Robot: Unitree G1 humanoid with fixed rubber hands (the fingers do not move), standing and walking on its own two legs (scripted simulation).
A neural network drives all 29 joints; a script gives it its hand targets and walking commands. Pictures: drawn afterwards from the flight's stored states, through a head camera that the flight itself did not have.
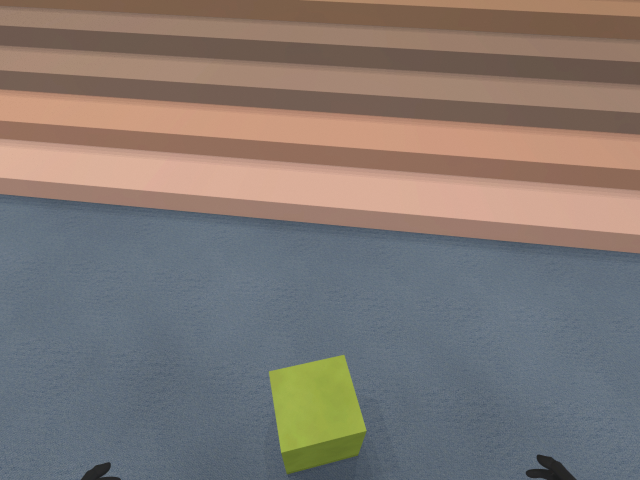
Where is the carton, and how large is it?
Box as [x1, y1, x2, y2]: [269, 355, 366, 473]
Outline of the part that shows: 344,355 269,371 280,448 287,473 354,456 358,453 366,430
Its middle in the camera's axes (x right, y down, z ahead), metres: -0.01 +0.49 +1.07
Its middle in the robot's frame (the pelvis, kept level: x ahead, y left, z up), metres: +0.40 +0.01 -0.66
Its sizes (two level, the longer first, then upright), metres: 0.210 0.200 0.250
